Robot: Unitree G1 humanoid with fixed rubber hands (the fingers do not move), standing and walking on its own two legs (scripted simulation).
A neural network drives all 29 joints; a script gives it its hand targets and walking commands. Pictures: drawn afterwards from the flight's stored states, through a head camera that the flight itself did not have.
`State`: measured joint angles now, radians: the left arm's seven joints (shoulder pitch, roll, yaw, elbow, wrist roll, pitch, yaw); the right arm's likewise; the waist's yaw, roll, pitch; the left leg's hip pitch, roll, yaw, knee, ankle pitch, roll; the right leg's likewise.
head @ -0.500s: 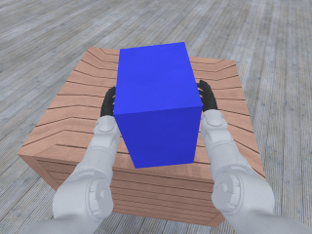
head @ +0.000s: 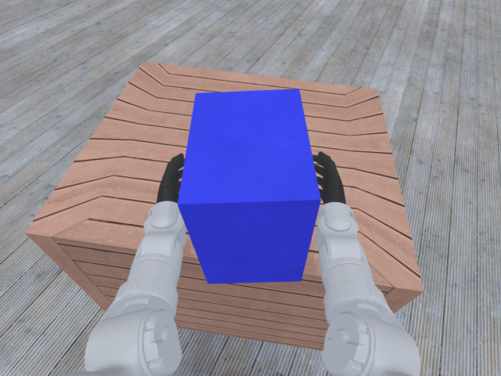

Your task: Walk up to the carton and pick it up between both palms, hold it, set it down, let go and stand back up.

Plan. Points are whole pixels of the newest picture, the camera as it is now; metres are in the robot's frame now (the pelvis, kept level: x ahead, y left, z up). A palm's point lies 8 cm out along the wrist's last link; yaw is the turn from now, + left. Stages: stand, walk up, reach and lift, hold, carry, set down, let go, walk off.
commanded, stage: reach and lift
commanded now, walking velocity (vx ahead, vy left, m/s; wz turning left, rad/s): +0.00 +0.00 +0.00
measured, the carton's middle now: (250, 191) +0.43 -0.01 +0.03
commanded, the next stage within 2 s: none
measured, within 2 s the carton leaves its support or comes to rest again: neither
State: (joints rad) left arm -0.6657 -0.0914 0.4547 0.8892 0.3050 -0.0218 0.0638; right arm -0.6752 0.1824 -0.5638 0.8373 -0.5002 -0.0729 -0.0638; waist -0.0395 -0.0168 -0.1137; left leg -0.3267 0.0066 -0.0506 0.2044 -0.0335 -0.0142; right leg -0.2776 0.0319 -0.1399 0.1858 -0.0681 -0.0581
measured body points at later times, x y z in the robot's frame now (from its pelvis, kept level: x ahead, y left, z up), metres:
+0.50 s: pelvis +0.02 +0.02 +0.00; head +0.01 +0.04 +0.45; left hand +0.43 +0.13 +0.12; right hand +0.40 -0.14 +0.11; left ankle +0.03 +0.13 -0.75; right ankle +0.01 -0.08 -0.75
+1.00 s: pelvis +0.00 +0.02 +0.00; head -0.01 +0.05 +0.45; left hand +0.40 +0.13 +0.16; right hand +0.38 -0.14 +0.14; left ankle +0.03 +0.13 -0.75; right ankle +0.01 -0.08 -0.75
